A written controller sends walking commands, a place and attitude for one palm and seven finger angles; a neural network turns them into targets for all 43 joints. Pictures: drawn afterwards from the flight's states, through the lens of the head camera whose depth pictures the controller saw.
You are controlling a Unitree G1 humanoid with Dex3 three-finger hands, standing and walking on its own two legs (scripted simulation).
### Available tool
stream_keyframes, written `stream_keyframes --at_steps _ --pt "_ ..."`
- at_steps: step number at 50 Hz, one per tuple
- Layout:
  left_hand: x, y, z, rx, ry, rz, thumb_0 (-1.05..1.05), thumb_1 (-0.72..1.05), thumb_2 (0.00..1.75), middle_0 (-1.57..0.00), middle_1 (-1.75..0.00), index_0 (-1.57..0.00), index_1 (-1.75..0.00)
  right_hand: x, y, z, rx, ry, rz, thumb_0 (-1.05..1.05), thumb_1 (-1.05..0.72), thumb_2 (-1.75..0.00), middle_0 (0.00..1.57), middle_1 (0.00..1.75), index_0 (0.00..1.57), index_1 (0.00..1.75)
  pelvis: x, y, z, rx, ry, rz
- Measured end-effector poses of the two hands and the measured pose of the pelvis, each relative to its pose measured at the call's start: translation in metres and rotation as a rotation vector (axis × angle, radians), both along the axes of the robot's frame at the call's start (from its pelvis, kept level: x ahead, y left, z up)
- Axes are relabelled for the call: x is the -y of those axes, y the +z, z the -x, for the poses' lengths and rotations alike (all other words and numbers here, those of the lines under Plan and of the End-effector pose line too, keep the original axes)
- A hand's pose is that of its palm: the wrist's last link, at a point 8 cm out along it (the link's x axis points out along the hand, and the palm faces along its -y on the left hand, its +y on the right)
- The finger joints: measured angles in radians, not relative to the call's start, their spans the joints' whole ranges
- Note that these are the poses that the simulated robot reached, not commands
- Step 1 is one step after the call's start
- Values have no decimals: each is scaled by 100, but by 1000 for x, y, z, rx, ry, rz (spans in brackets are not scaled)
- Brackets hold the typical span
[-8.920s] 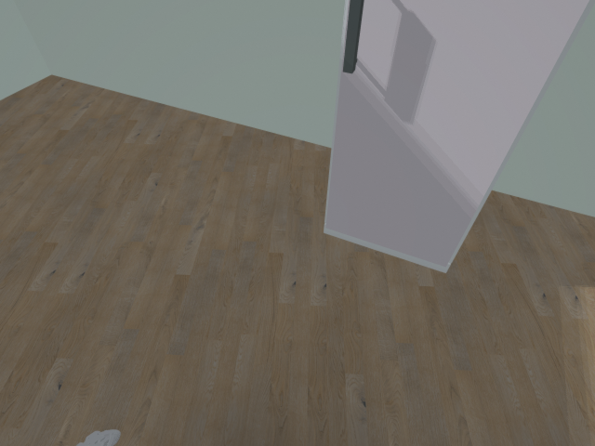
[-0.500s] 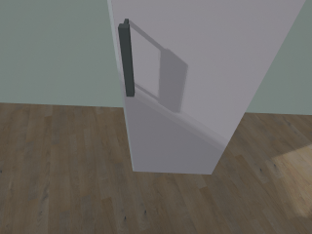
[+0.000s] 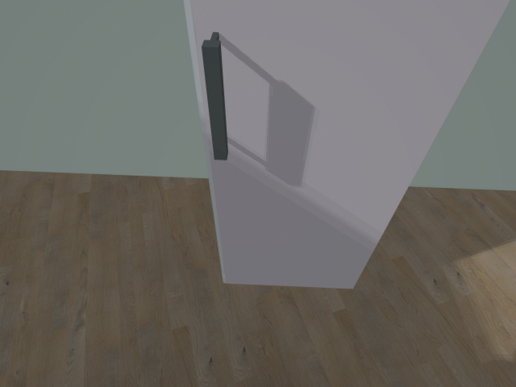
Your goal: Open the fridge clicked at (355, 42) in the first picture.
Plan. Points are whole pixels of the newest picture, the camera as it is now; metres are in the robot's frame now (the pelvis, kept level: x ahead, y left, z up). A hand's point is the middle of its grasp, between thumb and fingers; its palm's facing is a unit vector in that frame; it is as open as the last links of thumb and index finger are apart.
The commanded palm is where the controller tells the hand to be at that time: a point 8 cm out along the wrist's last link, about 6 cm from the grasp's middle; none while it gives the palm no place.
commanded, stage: look again from close up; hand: left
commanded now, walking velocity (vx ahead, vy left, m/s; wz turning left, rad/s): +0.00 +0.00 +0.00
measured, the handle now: (218, 101) +0.58 +0.12 +0.15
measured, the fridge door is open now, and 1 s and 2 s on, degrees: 0 0 0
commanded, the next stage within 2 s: shuffle to correct the standing spot in 1.32 s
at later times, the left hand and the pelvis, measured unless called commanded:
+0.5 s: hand out of the picture -0.04 +0.14 -0.18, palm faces +0.08 -0.99 -0.15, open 7.3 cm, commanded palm none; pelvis +0.00 -0.01 +0.00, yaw +0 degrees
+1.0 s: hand out of the picture -0.04 +0.14 -0.18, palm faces +0.08 -0.99 -0.15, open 7.3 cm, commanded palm none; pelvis +0.00 -0.01 +0.00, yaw +0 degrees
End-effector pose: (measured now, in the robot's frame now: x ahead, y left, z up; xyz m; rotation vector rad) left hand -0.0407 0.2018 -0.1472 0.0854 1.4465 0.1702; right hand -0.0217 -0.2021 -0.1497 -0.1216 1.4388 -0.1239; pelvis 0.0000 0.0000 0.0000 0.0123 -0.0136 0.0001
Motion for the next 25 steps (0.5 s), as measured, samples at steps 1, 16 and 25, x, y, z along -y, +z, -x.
stream_keyframes --at_steps 1,16,25 --pt "0 0 1 -1 0 0 0 91 89 -20 -30 -20 -30 0 0 0 -1 0 -1 1 -92 -89 20 30 20 30 0 0 0 0 0 0" --pt "8 0 9 -22 11 12 0 91 89 -20 -30 -20 -30 0 0 4 -14 0 -6 1 -92 -89 20 30 20 30 2 0 2 -4 3 0" --pt "12 -1 10 -26 16 15 0 91 89 -20 -30 -20 -30 2 0 2 -15 1 -5 1 -92 -89 20 30 20 30 5 -1 0 -5 5 0"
